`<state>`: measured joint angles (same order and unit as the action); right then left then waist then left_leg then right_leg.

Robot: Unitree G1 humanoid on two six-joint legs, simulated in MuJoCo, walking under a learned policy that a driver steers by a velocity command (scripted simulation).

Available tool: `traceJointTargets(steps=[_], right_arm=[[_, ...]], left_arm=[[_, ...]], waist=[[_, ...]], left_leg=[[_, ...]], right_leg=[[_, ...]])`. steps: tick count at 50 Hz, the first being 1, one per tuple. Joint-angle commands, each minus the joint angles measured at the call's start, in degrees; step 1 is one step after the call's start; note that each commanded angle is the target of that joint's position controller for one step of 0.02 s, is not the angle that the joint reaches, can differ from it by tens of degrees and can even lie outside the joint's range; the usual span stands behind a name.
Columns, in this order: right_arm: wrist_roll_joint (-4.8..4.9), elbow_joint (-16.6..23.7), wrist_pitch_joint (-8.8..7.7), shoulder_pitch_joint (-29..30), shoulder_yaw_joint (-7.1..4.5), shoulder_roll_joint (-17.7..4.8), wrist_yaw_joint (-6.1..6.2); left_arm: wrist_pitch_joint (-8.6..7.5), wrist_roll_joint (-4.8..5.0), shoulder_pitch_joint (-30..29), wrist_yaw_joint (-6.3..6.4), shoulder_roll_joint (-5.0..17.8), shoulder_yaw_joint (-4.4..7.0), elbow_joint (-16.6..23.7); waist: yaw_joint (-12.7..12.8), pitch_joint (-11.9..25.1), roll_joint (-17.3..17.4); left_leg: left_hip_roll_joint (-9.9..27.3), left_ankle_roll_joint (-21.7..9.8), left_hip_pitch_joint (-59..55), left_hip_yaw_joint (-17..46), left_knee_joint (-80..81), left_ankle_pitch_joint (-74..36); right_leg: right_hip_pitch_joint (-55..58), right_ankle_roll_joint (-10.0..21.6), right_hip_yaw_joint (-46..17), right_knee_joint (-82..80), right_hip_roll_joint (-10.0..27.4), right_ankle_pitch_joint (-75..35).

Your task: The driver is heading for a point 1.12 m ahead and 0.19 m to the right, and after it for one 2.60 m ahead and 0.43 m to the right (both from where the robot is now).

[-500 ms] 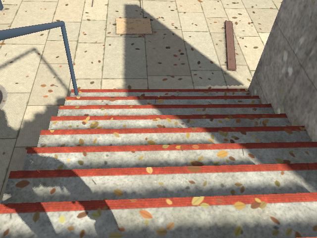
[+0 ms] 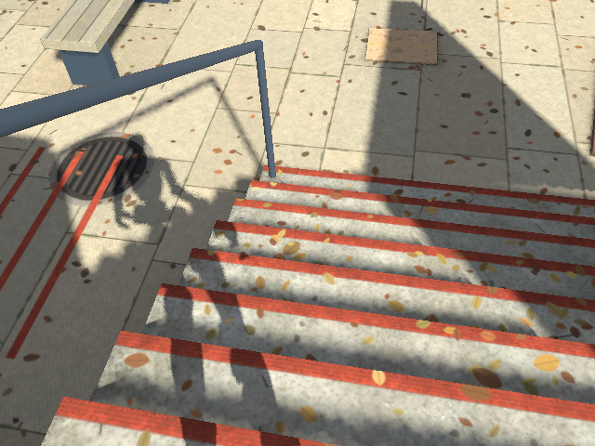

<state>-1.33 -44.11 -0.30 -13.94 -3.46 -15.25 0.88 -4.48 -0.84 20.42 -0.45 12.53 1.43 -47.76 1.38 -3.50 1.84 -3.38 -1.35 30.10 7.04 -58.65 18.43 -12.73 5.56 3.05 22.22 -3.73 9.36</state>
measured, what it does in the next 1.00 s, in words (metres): goes down: left foot, then right foot 0.16 m lower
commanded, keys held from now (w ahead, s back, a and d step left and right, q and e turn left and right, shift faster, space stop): no key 0.16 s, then w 0.54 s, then no key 0.30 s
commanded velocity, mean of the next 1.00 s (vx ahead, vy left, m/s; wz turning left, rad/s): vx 0.29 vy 0.00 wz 0.03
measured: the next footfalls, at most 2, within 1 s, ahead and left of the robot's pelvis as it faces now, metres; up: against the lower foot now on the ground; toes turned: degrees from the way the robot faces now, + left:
left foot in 0.24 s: +0.10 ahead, +0.10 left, +0.00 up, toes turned +0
right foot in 0.88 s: +0.37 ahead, -0.22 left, -0.16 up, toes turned -6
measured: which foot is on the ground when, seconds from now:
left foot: up 0.00-0.22, down 0.24-0.88, up 0.90-1.00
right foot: down 0.00-0.26, up 0.28-0.86, down 0.88-1.00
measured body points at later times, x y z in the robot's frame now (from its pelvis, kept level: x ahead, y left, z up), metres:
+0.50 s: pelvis +0.11 +0.01 +0.00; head +0.10 +0.02 +0.45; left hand +0.19 +0.28 -0.13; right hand +0.06 -0.25 -0.14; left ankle +0.06 +0.10 -0.74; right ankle +0.13 -0.11 -0.69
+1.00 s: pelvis +0.30 -0.12 -0.17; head +0.32 -0.16 +0.28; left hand +0.35 +0.12 -0.30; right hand +0.28 -0.40 -0.33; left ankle +0.21 +0.04 -0.65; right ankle +0.33 -0.21 -0.90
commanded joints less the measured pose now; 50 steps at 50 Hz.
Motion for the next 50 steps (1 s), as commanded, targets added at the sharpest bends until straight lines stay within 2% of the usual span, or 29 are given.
traceJointTargets(steps=[1,4,7,11,12,13,14,15,16,18,21,23,24,30,31,32,35,36,38,40,41,43,44,45,46,47,48,49,50], right_arm=[[0.07,-0.31,1.49,-7.17,0.75,0.71,-0.36],[0.17,-1.42,2.73,-4.60,2.01,1.38,-0.23],[0.44,-1.66,3.09,-0.98,2.77,0.96,0.05],[-0.13,-3.89,1.62,-3.74,2.97,-0.09,0.52],[-0.69,-5.21,1.07,-7.03,2.34,-2.21,0.79],[-0.44,-6.00,0.72,-8.46,1.36,-6.19,0.92],[1.19,-7.74,0.93,-11.53,0.02,-8.25,0.31],[0.94,-7.95,0.38,-15.09,0.03,-6.83,-0.50],[0.80,-7.97,-0.23,-14.64,0.20,-5.49,-0.91],[0.96,-7.41,-0.70,-10.25,0.07,-4.24,-0.80],[1.26,-7.63,-1.99,-9.27,0.09,-2.98,-0.24],[0.68,-7.80,-2.81,-10.09,0.13,-3.47,-0.28],[-0.06,-8.56,-3.04,-11.70,-0.01,-4.41,-0.24],[-0.26,-9.60,-3.65,-16.08,0.09,-6.79,-0.29],[-0.52,-9.84,-3.93,-17.68,0.13,-7.12,-0.09],[-0.64,-12.34,-4.75,-22.85,-0.20,-7.46,0.74],[-0.64,-12.40,-5.83,-23.81,-1.34,-9.18,1.77],[-0.38,-10.81,-6.03,-17.66,-0.86,-7.51,2.02],[0.14,-9.41,-6.51,-12.79,0.61,-3.68,1.94],[-0.32,-10.03,-6.50,-12.97,-0.10,-5.51,2.65],[-0.78,-10.34,-5.87,-12.73,-0.24,-5.45,3.34],[-0.09,-10.85,-3.93,-10.52,-0.19,-6.23,3.12],[1.01,-11.30,-2.83,-10.31,-0.77,-7.28,3.13],[4.62,-11.35,-2.57,-22.47,-0.80,-1.07,3.32],[5.46,-11.52,-2.81,-26.72,0.15,-0.31,4.54],[3.69,-12.97,-1.96,-22.75,0.08,-1.42,4.90],[2.45,-12.94,-0.98,-19.29,0.28,-0.70,4.44],[0.43,-12.93,0.45,-17.06,0.41,-0.64,3.33],[-0.04,-11.79,2.83,-16.25,0.86,-0.08,2.61]], left_arm=[[-0.61,0.38,-1.46,0.25,4.77,-0.43,3.43],[0.65,0.43,0.90,0.57,4.95,-1.01,1.89],[2.24,0.24,2.30,0.95,5.23,-1.38,0.82],[4.92,0.61,4.57,1.71,8.28,-0.20,-0.58],[5.09,0.42,5.46,1.68,7.81,-0.03,-0.62],[4.85,0.63,6.49,1.14,5.15,-0.48,0.63],[4.96,0.04,3.81,0.97,5.20,-0.44,1.18],[4.91,-0.57,0.67,0.79,7.84,0.64,1.73],[4.71,-0.56,-1.68,0.46,8.55,1.31,1.86],[4.48,-0.30,-2.59,-0.40,6.96,1.45,1.34],[5.03,-0.85,-2.67,-0.85,5.71,1.64,0.00],[5.41,-0.80,-4.09,-1.15,4.83,1.63,-0.15],[5.59,-1.20,-3.14,-1.10,5.21,2.06,-0.90],[5.25,-2.18,-8.59,-0.46,6.85,2.88,0.37],[5.13,-1.58,-12.30,-0.18,8.00,3.56,1.69],[4.85,-1.48,-18.97,0.30,9.14,4.40,4.72],[3.19,-0.91,-21.57,0.38,9.46,4.66,6.20],[3.18,-0.80,-20.62,-0.52,9.24,4.44,6.20],[3.48,0.10,-19.31,-3.34,3.68,2.72,4.61],[4.81,1.50,-14.17,-4.97,2.07,1.78,2.73],[5.15,1.62,-10.68,-4.20,3.46,1.98,0.98],[5.11,-0.24,11.50,-1.44,6.24,3.21,-7.16],[4.49,-1.57,20.82,-0.75,9.34,4.17,-9.99],[2.61,-3.14,18.48,-1.50,15.23,3.43,-9.55],[2.26,-0.27,17.77,-1.75,15.96,3.80,-7.81],[2.26,0.78,14.13,-1.92,11.51,2.45,-6.62],[2.26,0.77,8.11,-1.16,9.04,1.15,-5.18],[1.91,0.60,4.71,-0.75,7.99,0.46,-3.51],[1.59,0.06,1.89,0.31,10.95,1.13,-2.87]], waist=[[-4.42,7.68,-6.51],[-3.16,7.89,-7.99],[-1.53,5.09,-8.12],[-1.76,2.36,-5.89],[-2.39,1.46,-2.85],[-0.91,0.57,5.26],[-3.62,-1.31,12.02],[-6.35,-2.85,11.30],[-5.98,-3.59,6.11],[-2.85,-2.94,1.78],[-1.58,-0.32,1.83],[-2.00,0.57,1.82],[-2.00,0.88,1.99],[-3.76,-1.47,3.04],[-5.75,-2.34,3.01],[-8.70,-4.26,5.74],[-9.64,-3.96,3.62],[-6.61,-4.91,0.18],[-6.51,-2.48,-1.07],[-5.46,-2.68,0.69],[-4.21,-3.11,0.59],[6.60,4.97,-3.35],[13.11,6.75,-10.79],[2.30,11.36,-19.79],[0.84,17.48,-20.39],[0.47,13.45,-10.71],[-1.47,11.37,-8.73],[-2.99,10.39,-10.30],[-3.91,12.67,-16.72]], left_leg=[[0.80,0.46,-8.11,-2.94,6.25,-5.63],[1.49,0.65,-13.50,-6.45,10.07,-9.35],[2.36,0.65,-14.44,-7.13,15.97,-4.62],[2.37,-2.00,-21.43,-7.82,30.48,-1.00],[5.15,-3.65,-25.24,-3.51,31.52,-1.73],[10.68,-7.47,-29.76,5.49,34.68,-2.18],[16.89,-13.29,-28.88,15.99,41.68,2.48],[21.78,-17.68,-30.03,23.93,46.21,2.83],[22.38,-18.99,-28.89,23.82,47.76,2.55],[19.40,-16.14,-24.98,17.37,50.46,3.31],[15.35,-13.27,-23.67,8.55,51.19,-7.53],[13.42,-13.06,-21.85,3.97,50.32,-9.97],[14.60,-14.00,-22.50,4.40,47.96,-11.86],[16.84,-14.46,-24.13,4.27,40.42,-20.93],[15.60,-14.28,-28.33,4.54,38.34,-18.31],[19.45,-14.76,-38.94,10.43,36.29,-14.16],[22.01,-14.59,-44.35,13.19,32.60,-11.32],[18.27,-11.81,-33.30,7.96,30.65,-6.92],[9.87,-6.82,-9.62,-2.13,27.50,2.22],[9.15,-5.33,-0.13,-3.65,22.65,7.74],[8.89,-4.27,-3.89,-4.37,15.85,7.96],[5.69,-2.72,-4.89,-9.49,-12.35,-4.68],[-0.09,-2.07,-0.31,-9.81,-37.13,15.69],[-5.98,0.66,14.84,-2.52,-59.74,40.81],[-3.33,0.19,21.60,2.49,-58.94,35.72],[-2.39,0.37,21.50,0.55,-56.13,28.81],[-1.07,0.95,20.43,-1.24,-54.39,22.30],[1.15,-0.07,19.21,-0.84,-52.29,12.93],[1.33,0.22,16.26,-2.30,-53.19,10.58]], right_leg=[[0.53,4.63,-5.63,-3.03,13.29,-54.21],[-1.60,2.33,-3.55,-2.71,11.93,-51.68],[-0.68,4.03,-6.52,-2.93,13.64,-40.00],[-2.08,5.67,-12.76,-1.59,14.44,-5.76],[-6.04,5.04,-13.07,1.29,13.56,1.75],[-13.92,3.23,-8.62,7.01,7.91,11.53],[-19.76,0.57,-0.51,14.91,1.13,20.54],[-25.26,-0.51,-0.75,24.45,0.77,26.31],[-27.20,-1.12,-3.67,29.80,2.49,24.48],[-23.60,-2.51,-5.44,30.92,5.26,16.65],[-18.89,-4.09,-3.84,31.49,5.50,8.63],[-16.67,-4.63,-1.79,31.57,5.25,2.78],[-17.69,-4.24,-2.95,34.51,6.19,-0.46],[-22.94,-3.96,-2.31,32.68,7.47,0.85],[-27.85,-4.39,-4.10,29.53,7.90,-3.30],[-40.92,-4.51,-10.15,30.59,9.78,-5.08],[-49.42,-5.15,-15.12,26.75,10.64,-4.92],[-39.38,-5.64,-13.39,17.12,11.81,-15.73],[-9.96,-5.29,-4.17,6.98,7.38,-35.63],[2.47,-5.81,-2.89,8.38,5.46,-40.56],[2.04,-5.29,-3.67,3.58,6.73,-42.77],[19.65,-4.69,3.25,-0.12,4.12,-46.12],[27.59,-3.10,1.30,-5.35,8.04,-46.54],[39.36,-3.12,-8.79,16.06,21.61,-93.46],[41.14,-2.16,-15.74,18.90,29.70,-103.81],[30.17,-2.03,-15.43,13.96,28.16,-88.65],[21.31,0.75,-14.75,10.23,27.65,-73.96],[14.38,3.73,-13.75,8.30,26.39,-60.48],[5.67,11.20,-20.42,2.34,30.99,-39.40]])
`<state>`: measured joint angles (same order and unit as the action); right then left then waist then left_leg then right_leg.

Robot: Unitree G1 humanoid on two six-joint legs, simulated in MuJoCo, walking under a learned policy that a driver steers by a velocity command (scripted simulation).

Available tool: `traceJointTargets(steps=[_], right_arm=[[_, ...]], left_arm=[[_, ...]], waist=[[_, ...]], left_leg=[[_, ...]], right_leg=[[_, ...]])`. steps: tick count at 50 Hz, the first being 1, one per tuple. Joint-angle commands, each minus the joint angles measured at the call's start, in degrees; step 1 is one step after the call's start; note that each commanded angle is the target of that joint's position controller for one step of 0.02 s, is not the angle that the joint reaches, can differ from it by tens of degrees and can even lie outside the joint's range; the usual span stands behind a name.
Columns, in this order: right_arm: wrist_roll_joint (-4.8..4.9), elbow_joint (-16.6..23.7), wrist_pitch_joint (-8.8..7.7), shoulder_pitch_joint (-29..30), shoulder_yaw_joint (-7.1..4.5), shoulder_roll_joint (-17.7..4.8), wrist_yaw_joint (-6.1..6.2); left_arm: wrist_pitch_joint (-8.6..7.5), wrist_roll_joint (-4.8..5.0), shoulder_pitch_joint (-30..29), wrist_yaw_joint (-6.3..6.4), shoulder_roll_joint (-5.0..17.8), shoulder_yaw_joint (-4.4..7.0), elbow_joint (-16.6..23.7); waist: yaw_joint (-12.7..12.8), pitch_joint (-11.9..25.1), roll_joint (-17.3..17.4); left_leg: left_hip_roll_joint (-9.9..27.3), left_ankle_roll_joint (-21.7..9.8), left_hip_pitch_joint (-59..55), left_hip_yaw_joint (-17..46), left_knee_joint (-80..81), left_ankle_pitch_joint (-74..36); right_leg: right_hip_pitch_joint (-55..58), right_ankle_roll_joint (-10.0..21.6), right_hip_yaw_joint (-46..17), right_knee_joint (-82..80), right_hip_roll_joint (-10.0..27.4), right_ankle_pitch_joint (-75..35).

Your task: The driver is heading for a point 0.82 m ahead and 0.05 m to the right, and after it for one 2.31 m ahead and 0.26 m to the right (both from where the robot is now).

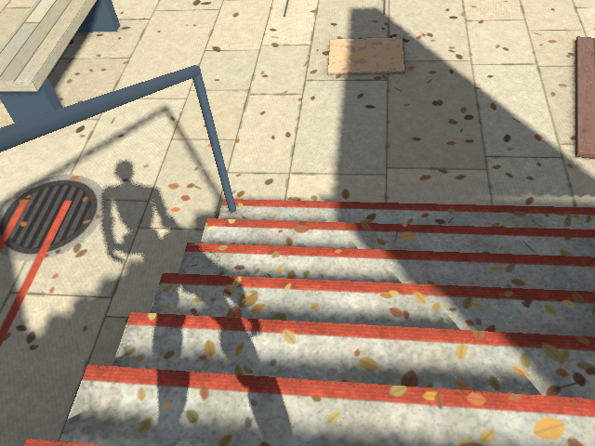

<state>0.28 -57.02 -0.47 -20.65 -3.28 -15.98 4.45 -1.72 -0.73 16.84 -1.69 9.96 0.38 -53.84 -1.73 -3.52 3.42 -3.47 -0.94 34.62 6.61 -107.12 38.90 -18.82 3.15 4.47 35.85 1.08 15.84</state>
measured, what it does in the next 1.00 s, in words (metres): steps on the spot: left foot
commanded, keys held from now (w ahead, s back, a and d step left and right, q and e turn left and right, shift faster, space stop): no key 1.00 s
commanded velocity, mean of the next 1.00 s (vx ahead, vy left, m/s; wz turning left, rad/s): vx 0.03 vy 0.00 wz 0.00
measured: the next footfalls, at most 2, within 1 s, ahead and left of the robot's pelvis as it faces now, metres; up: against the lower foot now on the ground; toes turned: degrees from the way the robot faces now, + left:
left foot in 0.30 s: +0.10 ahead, +0.10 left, +0.00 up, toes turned +0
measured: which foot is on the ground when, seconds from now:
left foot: up 0.00-0.28, down 0.30-1.00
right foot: down 0.00-1.00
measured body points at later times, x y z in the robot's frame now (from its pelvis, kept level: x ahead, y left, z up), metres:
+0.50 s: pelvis +0.04 -0.01 +0.01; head +0.04 -0.01 +0.46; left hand +0.03 +0.21 -0.15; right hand +0.06 -0.24 -0.15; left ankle +0.06 +0.10 -0.73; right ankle +0.04 -0.09 -0.73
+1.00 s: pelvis +0.05 -0.02 +0.02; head +0.05 -0.02 +0.47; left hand +0.03 +0.20 -0.14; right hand +0.05 -0.23 -0.15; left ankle +0.06 +0.11 -0.73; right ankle +0.04 -0.09 -0.73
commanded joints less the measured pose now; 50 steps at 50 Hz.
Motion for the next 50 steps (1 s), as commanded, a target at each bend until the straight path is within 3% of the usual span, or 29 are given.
traceJointTargets(steps=[1,2,3,4,6,8,10,11,12,13,14,15,16,17,18,20,23,32,50], right_arm=[[-2.51,2.52,4.02,-2.59,0.04,-1.56,-0.82],[-2.20,3.04,4.21,-0.50,-0.64,-2.89,-1.21],[-2.34,2.37,4.31,-0.71,-0.46,-1.58,-1.40],[-1.97,4.37,4.54,3.79,0.12,-0.13,-2.36],[-3.14,1.61,5.21,0.54,0.91,3.23,-3.32],[-2.68,-0.13,5.90,-0.21,1.71,4.09,-3.49],[-2.20,-2.23,6.47,-1.50,1.56,2.77,-3.15],[-2.06,-2.53,6.55,0.14,1.65,2.29,-3.05],[-0.89,0.23,5.79,7.76,2.24,2.57,-3.29],[-0.67,0.25,5.24,8.68,2.70,3.44,-3.43],[-0.39,-0.50,4.67,6.64,3.01,3.86,-3.42],[-0.13,-1.50,3.83,3.70,3.33,4.32,-3.23],[-0.48,-2.35,2.81,1.90,2.76,1.87,-2.91],[-0.55,-2.92,2.42,3.99,2.37,-0.21,-2.83],[-0.42,-2.81,2.20,5.34,3.22,3.15,-3.30],[-0.40,-3.12,2.02,5.72,3.38,3.02,-3.71],[0.28,-4.02,2.33,5.13,3.06,2.42,-3.26],[-0.42,-5.17,1.92,3.23,3.24,2.55,-3.28],[-0.66,-6.50,2.10,2.33,3.25,3.71,-3.11]], left_arm=[[-1.56,-0.02,4.07,1.49,10.58,1.21,2.92],[-1.89,-0.73,4.45,1.06,10.00,0.66,2.88],[-2.21,-0.66,5.08,1.23,9.55,0.44,2.12],[-2.62,0.49,4.37,2.16,7.42,-0.87,2.35],[-2.88,0.08,7.64,2.84,5.34,-1.97,0.00],[-2.55,0.39,8.37,2.86,4.54,-2.45,-0.66],[-2.76,0.24,7.08,2.36,6.25,-2.24,-0.15],[-2.36,0.23,6.55,2.26,6.02,-2.32,-0.01],[-0.91,0.00,7.91,2.50,5.05,-2.41,-0.59],[0.17,-0.97,11.12,2.77,5.19,-2.30,-1.81],[1.27,-1.49,13.00,3.20,5.03,-2.12,-2.89],[2.16,-1.44,13.53,3.52,5.02,-1.90,-3.28],[1.96,-1.31,16.05,3.67,4.00,-1.85,-3.33],[1.97,-0.09,21.13,3.24,3.54,-1.36,-4.19],[2.69,0.24,18.27,3.29,4.41,-0.99,-4.85],[3.26,0.07,11.43,2.76,5.04,-0.29,-3.47],[3.23,-0.43,9.13,1.96,2.95,-0.57,-3.07],[2.84,-0.32,8.03,2.52,3.15,-0.38,-4.67],[2.25,-0.15,7.47,2.90,2.59,-0.09,-6.29]], waist=[[-0.12,6.04,-11.76],[-0.99,2.26,-8.57],[-1.85,1.45,-8.75],[-2.46,-1.03,-5.72],[-3.05,3.94,-8.36],[-3.59,4.95,-10.26],[-4.04,6.34,-11.30],[-3.40,4.55,-10.81],[-0.26,-1.86,-10.68],[1.81,-2.02,-13.11],[2.16,-2.06,-13.36],[1.40,-2.53,-10.67],[2.86,-1.79,-4.97],[6.74,-1.55,2.23],[4.41,-1.15,3.31],[2.88,0.02,2.43],[2.97,-0.60,0.44],[2.33,0.19,-3.29],[2.49,-0.65,-3.25]], left_leg=[[1.68,-0.49,11.85,0.97,-2.14,-14.38],[0.55,-1.13,11.08,1.63,6.04,-20.10],[-0.01,-1.48,9.84,1.27,9.07,-21.81],[0.54,-0.29,6.77,2.64,23.40,-29.90],[0.40,-0.19,-0.49,-0.01,33.44,-36.02],[1.68,-0.46,-7.71,-2.56,45.33,-34.89],[1.67,-1.43,-15.29,-5.11,43.16,-37.79],[2.10,-1.75,-17.08,-6.05,45.65,-34.88],[2.34,-1.06,-12.37,-6.54,61.02,-19.93],[2.35,-0.75,-15.62,-7.62,65.04,-15.24],[3.20,-0.73,-18.70,-7.00,70.51,-14.55],[5.14,-0.82,-23.80,-4.79,78.96,-23.00],[10.28,-1.58,-29.49,2.52,80.84,-40.25],[13.75,-4.65,-29.33,4.74,78.29,-54.59],[13.64,-5.40,-21.85,4.78,80.83,-49.20],[11.77,-3.79,-18.16,3.44,85.55,-37.77],[9.77,-2.38,-19.29,1.41,87.15,-28.83],[9.61,-2.40,-21.49,0.12,87.28,-32.13],[9.04,-1.20,-22.27,-1.27,87.29,-32.80]], right_leg=[[2.56,14.20,-20.71,-12.77,24.16,-41.68],[-2.87,12.56,-17.13,-11.87,20.00,-38.72],[-5.13,12.45,-15.90,-11.30,18.72,-41.28],[-10.10,11.14,-12.54,-13.15,16.70,-35.07],[-6.96,9.91,-10.77,-11.13,14.34,-34.48],[-5.70,6.28,-8.59,-10.82,12.46,-38.56],[-7.57,5.11,-8.54,-9.46,12.34,-38.33],[-8.83,4.97,-8.22,-9.65,11.81,-35.43],[-5.25,4.21,-7.55,-13.27,10.81,-32.66],[-2.60,4.64,-9.43,-13.24,10.89,-29.06],[-1.35,5.05,-10.93,-13.27,11.15,-23.41],[-2.37,4.23,-11.87,-13.23,10.99,-17.58],[-4.19,2.36,-11.32,-10.97,8.72,-12.71],[-4.10,1.18,-7.95,-12.14,4.67,-6.55],[2.09,0.32,-5.93,-13.72,2.75,0.75],[9.04,0.25,-5.77,-13.69,2.79,-0.49],[9.00,0.25,-7.02,-16.89,4.65,-1.26],[8.58,0.49,-7.13,-18.53,4.97,-2.56],[7.54,0.68,-8.24,-19.98,5.57,-4.04]])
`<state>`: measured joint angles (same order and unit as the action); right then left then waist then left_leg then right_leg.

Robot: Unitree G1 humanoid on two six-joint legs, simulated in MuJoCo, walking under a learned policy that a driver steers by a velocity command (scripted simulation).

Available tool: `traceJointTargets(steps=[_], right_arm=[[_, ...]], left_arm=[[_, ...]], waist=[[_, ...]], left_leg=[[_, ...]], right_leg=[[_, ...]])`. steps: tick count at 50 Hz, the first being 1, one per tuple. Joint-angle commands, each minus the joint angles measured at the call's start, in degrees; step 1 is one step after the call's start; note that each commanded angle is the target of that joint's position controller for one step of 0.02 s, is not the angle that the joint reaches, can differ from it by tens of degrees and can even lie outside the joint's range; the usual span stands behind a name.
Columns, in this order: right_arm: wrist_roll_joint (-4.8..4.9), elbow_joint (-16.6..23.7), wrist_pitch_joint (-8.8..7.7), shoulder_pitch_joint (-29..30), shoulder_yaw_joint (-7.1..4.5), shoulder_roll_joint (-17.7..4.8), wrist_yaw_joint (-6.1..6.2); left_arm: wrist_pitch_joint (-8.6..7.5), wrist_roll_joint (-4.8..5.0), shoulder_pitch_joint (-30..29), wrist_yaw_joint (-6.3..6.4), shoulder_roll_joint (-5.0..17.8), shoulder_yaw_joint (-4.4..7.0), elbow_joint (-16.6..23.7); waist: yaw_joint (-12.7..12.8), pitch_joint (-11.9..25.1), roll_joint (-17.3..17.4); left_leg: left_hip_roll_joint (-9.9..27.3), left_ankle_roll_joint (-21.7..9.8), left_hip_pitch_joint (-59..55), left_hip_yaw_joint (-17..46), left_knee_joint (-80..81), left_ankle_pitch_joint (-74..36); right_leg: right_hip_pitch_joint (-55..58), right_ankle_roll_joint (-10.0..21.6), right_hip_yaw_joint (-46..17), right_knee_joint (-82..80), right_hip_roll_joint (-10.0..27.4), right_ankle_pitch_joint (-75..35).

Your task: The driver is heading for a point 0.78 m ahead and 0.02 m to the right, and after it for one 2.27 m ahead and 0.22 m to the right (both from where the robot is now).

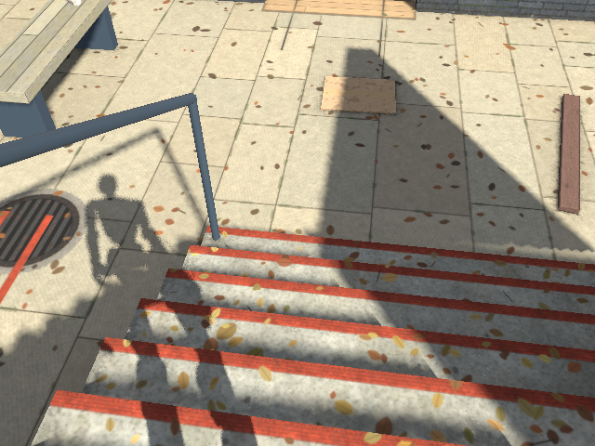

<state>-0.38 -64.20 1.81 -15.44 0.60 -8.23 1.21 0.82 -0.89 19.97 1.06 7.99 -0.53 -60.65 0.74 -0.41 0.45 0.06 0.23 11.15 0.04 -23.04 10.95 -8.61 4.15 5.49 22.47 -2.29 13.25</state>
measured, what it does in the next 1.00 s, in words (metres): goes down: left foot, then right foot 0.16 m lower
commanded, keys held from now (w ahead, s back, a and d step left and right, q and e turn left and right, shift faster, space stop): no key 0.04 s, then w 0.80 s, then w+e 0.16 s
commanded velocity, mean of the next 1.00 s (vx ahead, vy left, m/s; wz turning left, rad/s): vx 0.36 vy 0.00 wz -0.03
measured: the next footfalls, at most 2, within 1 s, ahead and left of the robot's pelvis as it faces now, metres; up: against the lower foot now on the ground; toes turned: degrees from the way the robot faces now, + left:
left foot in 0.44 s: +0.10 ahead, +0.12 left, +0.00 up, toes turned +6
right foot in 0.80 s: +0.34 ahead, +0.03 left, -0.16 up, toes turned -3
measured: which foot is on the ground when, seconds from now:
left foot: down 0.00-0.12, up 0.14-0.42, down 0.44-0.80, up 0.82-1.00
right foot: down 0.00-0.46, up 0.48-0.78, down 0.80-1.00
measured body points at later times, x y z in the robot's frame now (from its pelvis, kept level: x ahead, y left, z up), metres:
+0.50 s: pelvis +0.11 +0.05 -0.04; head +0.11 +0.07 +0.41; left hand +0.02 +0.30 -0.20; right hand +0.12 -0.21 -0.18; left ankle +0.06 +0.12 -0.75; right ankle +0.01 -0.07 -0.71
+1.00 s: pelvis +0.35 +0.08 -0.19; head +0.36 +0.08 +0.26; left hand +0.30 +0.31 -0.34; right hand +0.38 -0.16 -0.34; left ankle +0.44 +0.22 -0.83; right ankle +0.30 +0.03 -0.90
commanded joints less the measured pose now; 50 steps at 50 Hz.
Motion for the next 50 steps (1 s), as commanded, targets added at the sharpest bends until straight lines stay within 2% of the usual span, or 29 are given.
traceJointTargets(steps=[1,3,5,8,11,15,17,20,22,23,24,25,26,27,28,31,33,35,38,40,41,42,43,44,45,46,47,49,50], right_arm=[[0.00,0.65,-0.18,-2.88,-0.64,-3.99,0.14],[0.06,-0.08,-0.10,-4.09,-0.44,-3.11,0.11],[-0.17,0.14,0.01,-4.10,-0.99,-3.85,0.07],[-1.43,2.39,0.06,-0.07,-1.72,-4.31,-0.25],[-1.46,4.54,-0.96,3.26,-2.08,-4.30,-0.83],[-1.06,5.05,-1.82,3.03,-2.56,-4.44,-1.06],[-2.19,2.17,-2.06,-2.11,-3.25,-5.07,-1.36],[-2.39,2.26,-2.42,-2.52,-3.79,-5.69,-1.01],[-1.96,-2.29,-3.39,-16.85,-4.67,-6.17,-0.51],[-2.41,-5.51,-4.17,-27.09,-6.67,-12.61,-0.13],[-0.50,-6.20,-5.03,-29.83,-5.21,-11.94,-0.71],[-0.46,-6.63,-5.39,-28.64,-5.85,-15.25,-0.44],[-0.93,-4.75,-5.88,-23.04,-5.44,-13.17,-0.29],[-1.72,-2.48,-6.49,-17.45,-4.91,-12.07,-0.35],[-2.52,-1.42,-7.07,-14.24,-4.58,-10.68,-0.32],[-1.20,2.19,-9.30,-4.71,-3.06,-5.33,-0.08],[0.34,0.50,-9.04,-7.16,-2.95,-5.83,0.37],[0.36,-0.95,-8.18,-11.04,-3.11,-6.32,0.42],[-1.92,-3.09,-5.59,-17.79,-2.73,-6.35,1.49],[-1.87,-3.68,-3.74,-16.66,-3.45,-8.97,1.91],[-1.64,-2.18,-3.83,-14.73,-3.16,-5.67,0.71],[0.69,0.32,-4.37,-21.52,-3.20,-5.78,1.32],[-0.67,0.02,-4.54,-20.00,-3.40,-7.89,1.44],[-1.60,3.54,-4.36,-14.20,-3.99,-9.56,1.09],[-2.96,3.70,-4.33,-6.38,-5.17,-12.61,0.55],[-3.34,4.74,-3.99,-2.75,-5.21,-11.12,0.31],[-2.14,5.76,-3.35,0.49,-4.70,-8.67,-0.10],[-3.74,4.63,-1.99,-0.49,-3.25,-3.35,-0.50],[-2.98,3.18,-1.68,-5.84,-3.46,-3.29,-0.92]], left_arm=[[-0.32,0.02,4.31,0.16,4.47,0.83,0.46],[-0.41,-0.03,4.94,0.07,3.63,0.56,-0.01],[-0.09,0.19,5.56,-0.10,6.74,1.81,-0.26],[0.67,-0.19,9.16,-0.26,9.49,3.59,-0.68],[-0.08,-0.78,11.31,-0.16,9.16,4.35,-1.33],[-1.19,-0.43,9.09,-0.12,9.02,4.84,-0.49],[-2.46,-1.16,9.90,0.14,9.90,5.36,-1.13],[-3.19,-1.48,8.19,0.29,10.27,5.57,-0.93],[-3.19,-1.56,1.45,0.08,10.57,5.41,-0.13],[-4.01,-1.16,-2.73,-0.26,8.82,5.03,2.07],[-4.94,-2.65,-1.41,-0.06,7.22,4.78,2.64],[-4.93,-1.64,-0.85,-0.16,6.75,4.39,4.23],[-4.25,-1.36,-4.34,-0.06,9.63,5.04,3.66],[-3.63,-0.74,-5.27,-0.05,10.79,5.64,3.23],[-2.77,-1.41,-3.34,-0.17,9.73,5.58,1.90],[-1.59,-1.26,-1.54,-2.47,4.09,3.85,1.60],[-1.35,-1.07,-3.82,-3.82,2.64,2.60,2.65],[-1.21,-0.62,-9.47,-3.34,4.44,2.05,4.53],[-2.95,-1.33,-9.58,-1.72,6.84,1.93,4.93],[-3.15,-0.40,11.34,-1.25,10.29,4.03,-1.43],[-3.47,0.57,21.93,-2.35,13.93,5.01,-4.38],[-3.73,0.46,18.60,-3.37,14.35,4.29,-3.02],[-2.80,0.75,16.23,-3.59,12.76,4.45,-2.26],[-2.54,0.47,12.52,-1.87,14.40,5.55,-1.45],[-3.35,-0.31,4.66,-1.46,6.91,3.06,0.70],[-4.29,-1.27,4.70,-1.22,7.75,2.69,0.71],[-4.97,-0.51,3.54,-0.36,6.78,1.98,0.39],[-5.38,-0.24,5.82,0.68,11.12,2.96,0.03],[-5.31,-0.08,5.51,0.46,11.85,3.30,0.39]], waist=[[0.02,-3.71,-0.31],[0.05,-2.25,-0.80],[0.47,-3.87,-3.43],[2.75,-9.40,-6.42],[3.37,-9.44,-4.88],[1.90,-8.99,-4.70],[0.72,-4.93,-3.05],[-0.93,-5.99,-4.12],[-9.28,-4.65,-2.07],[-13.92,-4.66,12.96],[-9.86,-6.40,13.21],[-8.07,-6.51,14.48],[-6.00,-11.28,4.99],[-3.49,-13.32,0.12],[-1.08,-12.69,-0.57],[5.21,-8.80,-0.67],[3.19,-5.96,3.85],[-0.60,-7.82,4.20],[-3.48,-8.60,1.24],[6.31,-0.70,-0.50],[9.48,5.85,-10.55],[1.57,12.82,-6.19],[1.92,9.40,-2.77],[2.68,6.00,-10.37],[-0.42,-3.54,4.58],[-0.19,-7.27,-1.22],[-3.00,-11.86,4.52],[-3.15,-9.24,-1.70],[-4.66,-5.46,-5.67]], left_leg=[[5.52,-2.31,1.11,5.25,3.20,-4.90],[5.09,-2.09,-0.41,4.95,4.12,-1.73],[1.41,-2.39,1.71,1.37,0.11,8.04],[-1.50,-3.26,13.70,-4.52,-10.87,15.25],[1.33,-3.26,19.21,-2.53,-18.42,13.99],[0.69,-3.22,13.88,-4.29,-15.92,11.92],[1.91,-3.39,10.84,-3.88,-26.67,3.38],[1.70,-3.38,9.59,-5.31,-26.10,8.67],[-1.05,-4.73,-10.52,-7.06,-15.16,9.31],[7.22,-8.66,-17.26,8.03,-3.71,6.52],[14.44,-9.09,-19.17,22.17,-2.63,-16.38],[21.42,-15.15,-17.52,31.84,3.41,-3.54],[21.43,-16.30,-12.88,31.08,2.68,-0.52],[18.88,-15.09,-7.78,25.31,-0.21,-1.55],[16.75,-13.20,-4.03,20.82,-3.91,-5.59],[2.45,-7.83,25.88,0.95,-8.86,9.52],[1.99,-6.21,31.28,-1.84,-10.26,13.60],[2.49,-6.06,25.67,0.01,-15.56,8.93],[2.01,-8.38,5.78,1.93,-33.60,-4.12],[0.14,-9.44,4.78,0.49,-64.56,-18.92],[-7.02,-7.24,28.70,-2.64,-91.90,32.52],[-3.12,-9.01,41.53,5.37,-91.23,34.39],[-0.64,-10.35,46.42,4.03,-88.58,29.92],[1.90,-7.94,54.75,2.90,-83.25,27.33],[5.41,-5.20,54.77,6.21,-67.97,13.29],[6.21,-3.08,48.19,5.77,-60.90,10.68],[6.77,0.15,37.19,4.09,-44.27,1.64],[4.10,1.65,20.72,-0.45,-37.31,-3.59],[2.97,0.53,16.00,-1.15,-41.48,-11.97]], right_leg=[[-2.61,-0.31,-9.30,-6.68,8.96,-1.57],[-2.40,-0.41,-9.83,-8.67,9.02,3.64],[-2.70,0.79,-12.04,-11.27,8.70,17.59],[-1.40,6.50,-20.53,-15.58,15.18,35.37],[1.20,9.52,-22.48,-16.64,18.21,27.37],[-2.85,9.71,-17.96,-13.89,16.42,20.60],[-3.81,11.23,-16.40,-8.42,17.15,13.86],[-7.03,10.45,-14.79,1.96,16.31,7.45],[-20.66,6.38,-8.27,19.27,10.68,-0.39],[-29.91,2.03,-0.17,45.95,2.04,1.84],[-40.56,2.19,-6.79,56.21,-1.66,20.02],[-47.64,1.95,-9.57,55.25,-0.98,21.10],[-49.15,1.03,-10.65,55.33,2.57,17.00],[-47.13,0.07,-10.50,50.70,3.98,12.28],[-43.04,-0.13,-11.83,47.84,4.66,6.35],[-10.38,-1.00,-1.92,26.06,-0.42,-27.92],[2.97,-0.79,2.02,21.45,-2.48,-40.30],[1.38,-0.60,3.18,16.93,-2.97,-35.20],[-5.57,-0.57,1.80,-1.31,-0.47,-28.14],[9.71,3.95,-2.88,-14.33,5.09,-28.99],[31.56,9.58,-10.99,4.24,14.19,-52.90],[41.48,10.30,-18.91,15.77,23.16,-53.70],[34.97,12.25,-19.69,11.66,23.77,-39.27],[27.67,21.73,-35.08,2.96,30.65,-0.77],[15.94,17.43,-30.15,-1.00,24.64,7.50],[3.19,17.58,-32.56,0.65,24.06,1.16],[-11.45,13.95,-23.39,-1.77,17.18,-9.08],[-21.12,12.57,-18.94,-0.64,13.00,-21.37],[-21.57,11.79,-18.47,2.77,12.61,-24.41]])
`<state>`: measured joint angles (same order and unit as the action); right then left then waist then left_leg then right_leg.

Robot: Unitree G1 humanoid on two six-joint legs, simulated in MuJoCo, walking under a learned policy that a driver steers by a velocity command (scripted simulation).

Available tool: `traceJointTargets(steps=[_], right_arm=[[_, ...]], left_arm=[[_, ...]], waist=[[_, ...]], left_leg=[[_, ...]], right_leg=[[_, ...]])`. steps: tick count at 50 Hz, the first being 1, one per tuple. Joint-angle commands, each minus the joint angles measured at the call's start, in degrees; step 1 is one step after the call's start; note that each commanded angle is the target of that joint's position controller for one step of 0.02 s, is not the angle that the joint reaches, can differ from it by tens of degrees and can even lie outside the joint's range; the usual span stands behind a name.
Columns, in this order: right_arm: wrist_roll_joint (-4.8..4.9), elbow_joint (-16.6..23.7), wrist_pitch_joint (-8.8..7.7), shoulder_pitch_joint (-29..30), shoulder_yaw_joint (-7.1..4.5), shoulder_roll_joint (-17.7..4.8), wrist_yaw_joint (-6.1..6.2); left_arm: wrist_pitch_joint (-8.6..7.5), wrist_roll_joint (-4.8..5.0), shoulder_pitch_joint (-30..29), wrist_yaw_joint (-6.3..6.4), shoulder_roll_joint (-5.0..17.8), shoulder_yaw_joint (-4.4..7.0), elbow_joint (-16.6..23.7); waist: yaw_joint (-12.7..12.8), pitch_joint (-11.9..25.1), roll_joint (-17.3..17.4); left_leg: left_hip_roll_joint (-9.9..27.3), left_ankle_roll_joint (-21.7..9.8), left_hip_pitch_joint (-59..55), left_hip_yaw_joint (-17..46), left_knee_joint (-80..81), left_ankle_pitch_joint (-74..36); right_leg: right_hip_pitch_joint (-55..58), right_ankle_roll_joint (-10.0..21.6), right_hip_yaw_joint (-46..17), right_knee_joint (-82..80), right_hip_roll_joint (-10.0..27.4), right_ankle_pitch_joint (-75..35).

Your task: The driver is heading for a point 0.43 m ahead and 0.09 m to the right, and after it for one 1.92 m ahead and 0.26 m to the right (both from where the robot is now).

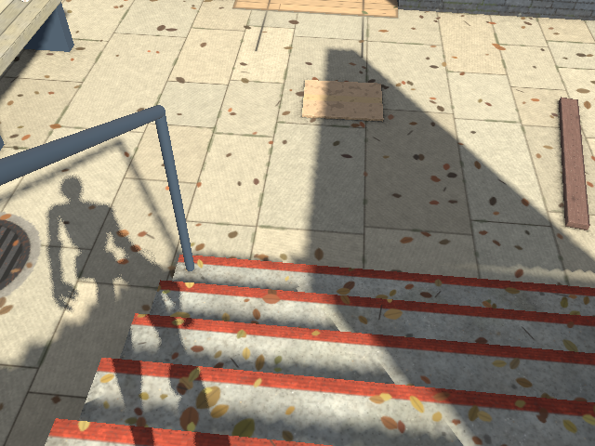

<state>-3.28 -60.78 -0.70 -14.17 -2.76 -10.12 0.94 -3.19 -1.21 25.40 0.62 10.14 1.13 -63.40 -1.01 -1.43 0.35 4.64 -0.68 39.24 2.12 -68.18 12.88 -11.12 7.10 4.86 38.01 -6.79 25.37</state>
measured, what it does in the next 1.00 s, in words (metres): goes down, turning right: left foot 0.16 m lower, then right foot 0.16 m lower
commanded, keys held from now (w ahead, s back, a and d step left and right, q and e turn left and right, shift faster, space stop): w+e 0.44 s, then e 0.18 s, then no key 0.18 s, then q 0.20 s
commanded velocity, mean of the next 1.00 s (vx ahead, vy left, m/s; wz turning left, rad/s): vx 0.32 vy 0.00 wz -0.37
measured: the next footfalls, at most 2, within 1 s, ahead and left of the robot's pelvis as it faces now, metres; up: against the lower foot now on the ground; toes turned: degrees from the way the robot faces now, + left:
left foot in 0.24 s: +0.29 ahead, +0.14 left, -0.16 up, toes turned -5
right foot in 0.78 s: +0.50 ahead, -0.08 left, -0.31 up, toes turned -28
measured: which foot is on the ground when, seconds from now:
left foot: up 0.00-0.22, down 0.24-0.78, up 0.80-1.00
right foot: down 0.00-0.26, up 0.28-0.76, down 0.78-1.00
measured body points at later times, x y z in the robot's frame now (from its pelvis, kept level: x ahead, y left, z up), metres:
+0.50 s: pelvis +0.27 +0.07 -0.16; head +0.27 +0.08 +0.29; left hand +0.38 +0.32 -0.30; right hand +0.17 -0.15 -0.30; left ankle +0.25 +0.15 -0.87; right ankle +0.33 -0.09 -0.77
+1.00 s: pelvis +0.42 +0.01 -0.30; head +0.41 -0.02 +0.15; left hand +0.57 +0.19 -0.44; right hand +0.35 -0.21 -0.46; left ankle +0.47 +0.14 -0.84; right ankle +0.47 -0.06 -1.02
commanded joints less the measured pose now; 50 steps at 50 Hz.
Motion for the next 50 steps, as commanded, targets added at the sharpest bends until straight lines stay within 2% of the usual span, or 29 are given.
traceJointTargets(steps=[1,4,9,10,12,13,14,15,16,17,18,19,20,21,22,24,26,28,32,36,38,39,40,41,43,44,45,46,50], right_arm=[[1.11,1.61,-0.33,-1.70,-0.96,-4.23,-1.02],[0.22,4.93,-2.33,6.21,-0.84,-4.74,-2.48],[2.89,11.27,-2.55,12.23,0.09,-4.49,-1.80],[3.46,10.51,-2.94,8.80,-0.29,-5.05,-1.53],[2.31,5.33,-3.45,-6.88,-1.74,-7.94,-1.07],[1.98,3.18,-3.25,-14.36,-2.75,-11.24,-1.20],[1.01,3.02,-2.96,-19.14,-2.33,-12.76,-1.77],[2.17,4.24,-2.51,-20.29,-1.91,-11.31,-3.21],[3.25,3.14,-2.69,-19.37,-3.97,-16.45,-3.01],[2.90,5.05,-2.43,-14.40,-2.50,-9.38,-2.54],[2.23,5.59,-3.20,-12.28,-1.79,-8.25,-2.13],[1.21,5.74,-4.10,-8.31,-0.02,-4.30,-1.77],[1.15,5.48,-4.88,-8.36,0.11,-4.38,-1.38],[1.95,5.93,-5.35,-5.71,0.17,-4.73,-0.95],[2.45,5.98,-5.81,-6.68,0.06,-6.32,-0.69],[2.02,5.22,-5.98,-9.78,-0.50,-8.90,-0.17],[3.96,4.99,-6.13,-10.94,0.48,-4.44,0.35],[2.83,3.95,-6.05,-15.88,0.51,-4.74,1.11],[1.78,4.75,-3.97,-15.72,1.20,-5.28,1.60],[1.33,1.74,-1.52,-20.91,0.66,-5.77,2.20],[1.95,1.93,-0.97,-19.28,0.50,-6.60,2.00],[2.79,2.78,-0.80,-18.98,0.30,-8.03,1.92],[4.60,2.91,-0.41,-24.94,-0.09,-3.81,2.09],[6.55,5.16,-0.09,-25.44,1.29,-3.24,2.09],[4.30,5.55,1.04,-17.63,1.08,-4.00,2.52],[3.38,6.93,1.85,-15.44,1.59,-2.89,2.34],[1.59,6.96,2.89,-12.44,1.21,-4.58,2.70],[0.32,8.47,3.43,-9.18,0.81,-4.74,3.02],[0.83,14.00,4.51,-2.76,0.71,-2.73,1.55]], left_arm=[[-1.81,0.98,0.56,1.25,5.62,0.94,2.12],[-2.26,1.48,-2.63,0.76,5.09,0.38,4.34],[0.22,-1.40,4.78,1.49,5.41,0.71,3.86],[1.00,-2.45,5.53,2.43,5.86,0.67,3.16],[1.98,-2.00,7.11,2.70,8.23,1.22,2.61],[1.70,-1.17,9.16,1.97,6.82,1.50,2.32],[1.35,2.61,16.37,1.91,4.03,1.76,2.97],[1.25,3.00,13.64,2.59,6.16,1.48,4.94],[1.63,1.71,5.47,2.10,5.62,1.21,8.44],[2.31,-0.85,-4.34,1.30,8.13,2.16,9.69],[3.06,-1.31,-7.72,0.59,8.02,2.83,11.19],[3.41,-1.06,-7.64,0.36,8.02,3.65,9.94],[4.02,-1.23,-5.31,0.15,5.99,3.40,8.42],[4.37,-0.81,-6.19,-0.75,4.24,3.11,9.11],[4.61,-1.93,-6.88,-0.95,3.87,3.44,9.14],[5.78,-2.71,-3.21,-0.27,3.03,3.24,7.74],[4.92,-1.67,-10.39,-0.38,3.98,3.37,10.64],[3.86,-1.56,-17.58,-0.87,3.66,2.96,11.83],[2.98,0.11,-26.98,-3.45,2.05,1.50,15.01],[2.05,0.41,-24.22,-3.05,4.49,1.26,14.01],[1.45,-0.62,-9.84,-2.36,5.96,1.92,8.45],[0.96,-2.13,-2.97,-2.27,8.56,2.64,5.79],[1.22,-2.16,-0.48,-2.90,12.65,3.68,5.31],[1.20,0.93,2.03,-3.72,12.39,3.20,6.72],[2.08,2.01,-3.25,-2.29,7.75,1.34,8.63],[1.93,1.71,-8.73,-0.52,8.58,1.34,9.73],[1.70,0.58,-9.95,0.17,7.01,0.36,11.16],[1.41,0.23,-12.01,0.30,7.17,0.31,11.29],[0.27,0.74,-9.39,1.38,5.77,-0.91,11.87]], waist=[[-1.46,-5.60,-3.14],[1.18,-4.07,-1.23],[7.95,-7.63,-5.83],[6.56,-6.82,-4.69],[-0.63,-1.83,1.77],[-2.75,2.25,7.13],[0.21,13.49,11.92],[-2.00,16.85,6.84],[-3.18,14.36,16.10],[-3.38,5.24,4.51],[-2.46,-0.02,6.74],[1.86,-6.02,0.05],[3.48,-7.64,2.71],[5.64,-8.59,2.12],[5.23,-7.62,4.28],[6.10,-1.69,7.82],[4.93,-1.49,5.79],[0.51,-1.38,5.36],[-2.23,-5.20,1.51],[-4.15,-8.44,2.91],[2.36,-3.39,2.06],[5.50,1.23,-2.22],[2.26,10.03,-13.62],[5.61,23.07,-10.37],[4.91,16.51,-1.66],[2.11,13.76,-5.97],[1.89,7.98,-0.62],[0.64,3.57,-0.88],[-0.84,1.79,-3.25]], left_leg=[[0.58,0.33,-4.11,0.22,12.21,-28.66],[-2.92,-0.48,-16.33,-2.96,28.62,-43.80],[-2.02,0.28,-17.24,-0.35,45.36,-32.29],[-1.84,0.25,-20.69,-0.53,49.14,-33.08],[-2.03,-0.26,-36.29,-3.94,54.30,-29.68],[3.35,-1.96,-49.44,1.45,48.17,-38.08],[15.46,-5.05,-69.10,7.65,24.59,-58.69],[18.98,-4.96,-69.31,11.58,26.47,-45.35],[25.33,-14.42,-60.73,24.67,40.32,-2.45],[20.68,-13.79,-48.64,22.60,47.37,16.24],[20.65,-14.32,-37.66,21.93,47.61,11.70],[15.79,-9.57,-26.35,13.71,45.34,0.80],[14.91,-7.72,-18.68,10.58,44.15,-6.44],[11.57,-5.76,-10.56,3.92,45.88,-7.92],[11.06,-6.57,-9.79,3.00,45.95,-12.10],[12.78,-8.43,-16.57,1.35,38.81,-33.12],[9.79,-5.38,-22.19,-3.35,36.12,-24.93],[9.27,-3.99,-28.37,-2.70,32.86,-18.69],[7.97,-4.46,-18.92,-7.68,28.54,-3.51],[8.77,-6.16,-27.08,-5.11,17.04,-16.12],[5.96,-7.22,-26.09,-5.76,1.08,-20.16],[2.32,-6.52,-18.41,-8.85,-13.18,-7.40],[-4.40,-3.38,1.09,-12.68,-37.18,41.90],[-3.45,-3.07,8.93,-4.83,-41.98,46.47],[-3.23,-3.34,10.37,0.86,-38.47,36.93],[-3.08,-2.06,10.85,-0.09,-37.93,30.88],[-3.84,-1.17,4.64,0.29,-32.49,17.77],[-4.74,-0.71,3.47,0.96,-32.23,11.67],[-7.67,1.19,8.59,1.55,-28.57,1.91]], right_leg=[[-13.22,7.76,-17.55,-8.42,13.04,-22.28],[-19.14,5.21,-16.07,-4.95,8.85,-7.51],[-8.89,5.36,-20.63,9.14,9.89,-11.66],[-7.17,5.12,-21.07,15.28,9.70,-13.95],[-8.20,5.57,-17.97,36.82,6.81,-18.61],[-20.32,4.48,-15.48,55.15,2.00,3.40],[-36.93,2.03,-11.04,77.10,0.37,29.61],[-45.15,2.18,-9.18,78.40,5.12,23.11],[-53.13,1.30,-6.94,80.25,5.64,12.41],[-53.93,0.65,-7.30,74.37,8.71,5.21],[-50.45,-0.46,-8.05,71.19,9.49,1.82],[-45.54,-2.04,-12.88,55.89,11.48,-10.33],[-40.16,-2.83,-12.72,51.15,11.30,-12.66],[-33.18,-4.57,-11.13,38.61,10.64,-20.58],[-30.07,-4.74,-9.92,34.08,9.33,-24.35],[-30.58,-3.96,-7.33,37.76,7.76,-26.95],[-35.09,-2.55,-9.17,25.92,9.26,-38.46],[-37.91,-1.32,-6.95,20.30,8.00,-44.43],[-19.61,-3.01,-0.04,-1.08,6.76,-55.36],[-14.53,-3.02,-0.04,-16.36,8.36,-47.35],[1.27,-1.27,0.03,-23.49,7.20,-48.18],[15.47,-0.52,0.01,-22.75,9.00,-58.17],[36.79,3.66,-8.84,-0.84,21.88,-98.75],[44.83,10.34,-17.89,4.48,32.50,-105.20],[27.32,11.88,-17.73,-8.00,31.88,-67.04],[18.24,13.81,-20.26,-14.66,32.72,-43.83],[4.47,12.66,-15.95,-18.49,29.48,-32.75],[-4.55,11.38,-15.85,-18.16,28.07,-31.23],[-11.75,9.38,-12.82,-15.10,24.85,-30.52]])
Keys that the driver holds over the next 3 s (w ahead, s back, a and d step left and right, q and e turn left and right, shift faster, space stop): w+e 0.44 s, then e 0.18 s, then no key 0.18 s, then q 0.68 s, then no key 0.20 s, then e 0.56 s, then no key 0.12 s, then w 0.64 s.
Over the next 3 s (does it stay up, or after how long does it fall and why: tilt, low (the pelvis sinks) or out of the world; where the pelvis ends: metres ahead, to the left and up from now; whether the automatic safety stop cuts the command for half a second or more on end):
stays up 0.69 0.01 -0.33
